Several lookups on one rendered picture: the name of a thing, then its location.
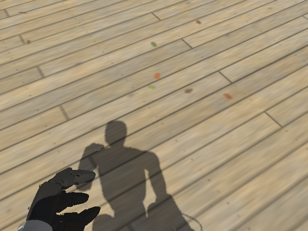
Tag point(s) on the left robot hand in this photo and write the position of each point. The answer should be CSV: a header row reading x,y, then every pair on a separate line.
x,y
51,198

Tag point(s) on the left robot forearm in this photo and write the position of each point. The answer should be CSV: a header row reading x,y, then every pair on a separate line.
x,y
34,225

